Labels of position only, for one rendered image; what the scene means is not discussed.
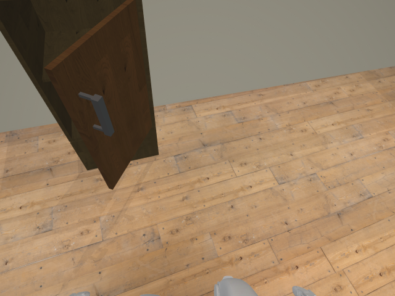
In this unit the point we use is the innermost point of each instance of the right robot thigh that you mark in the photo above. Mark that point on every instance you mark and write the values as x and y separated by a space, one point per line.
233 287

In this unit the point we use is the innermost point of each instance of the cupboard door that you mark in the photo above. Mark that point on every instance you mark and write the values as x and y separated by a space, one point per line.
107 61

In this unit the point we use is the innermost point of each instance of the handle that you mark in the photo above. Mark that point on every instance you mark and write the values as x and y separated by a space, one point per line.
101 112

